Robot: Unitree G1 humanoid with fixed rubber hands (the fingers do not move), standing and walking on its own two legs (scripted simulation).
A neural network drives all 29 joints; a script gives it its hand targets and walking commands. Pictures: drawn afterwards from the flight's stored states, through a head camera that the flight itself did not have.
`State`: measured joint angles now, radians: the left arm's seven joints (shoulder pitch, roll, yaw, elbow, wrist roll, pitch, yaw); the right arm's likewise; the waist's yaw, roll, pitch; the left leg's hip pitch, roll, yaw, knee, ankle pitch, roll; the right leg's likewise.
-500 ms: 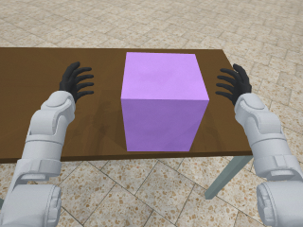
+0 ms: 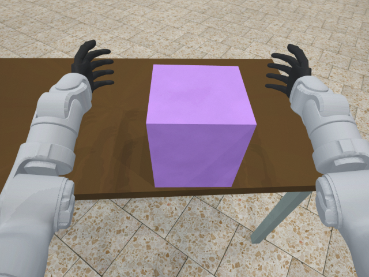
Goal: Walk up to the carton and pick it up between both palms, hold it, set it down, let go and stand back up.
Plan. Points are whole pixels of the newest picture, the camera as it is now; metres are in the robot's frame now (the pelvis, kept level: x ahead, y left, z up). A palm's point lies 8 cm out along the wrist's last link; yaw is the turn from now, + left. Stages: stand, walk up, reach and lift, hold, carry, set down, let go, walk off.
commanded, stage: reach and lift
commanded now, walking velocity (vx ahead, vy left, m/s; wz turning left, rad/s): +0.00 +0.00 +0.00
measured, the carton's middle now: (194, 129) +0.47 -0.01 +0.04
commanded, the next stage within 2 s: none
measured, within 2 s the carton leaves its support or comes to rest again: neither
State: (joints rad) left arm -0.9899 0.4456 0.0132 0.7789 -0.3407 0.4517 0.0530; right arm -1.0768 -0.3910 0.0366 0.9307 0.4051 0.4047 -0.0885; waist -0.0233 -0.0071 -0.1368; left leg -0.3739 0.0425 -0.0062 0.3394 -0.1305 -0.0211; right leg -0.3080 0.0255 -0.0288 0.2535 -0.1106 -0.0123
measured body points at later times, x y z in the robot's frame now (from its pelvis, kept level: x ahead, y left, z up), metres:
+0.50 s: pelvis +0.00 +0.00 +0.00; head +0.05 +0.01 +0.44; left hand +0.45 +0.21 +0.09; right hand +0.46 -0.20 +0.11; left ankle +0.01 +0.13 -0.75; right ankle +0.00 -0.11 -0.75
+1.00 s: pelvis -0.01 +0.01 -0.01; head +0.08 +0.01 +0.43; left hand +0.46 +0.19 +0.06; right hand +0.46 -0.18 +0.07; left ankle +0.01 +0.13 -0.75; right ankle +0.00 -0.11 -0.75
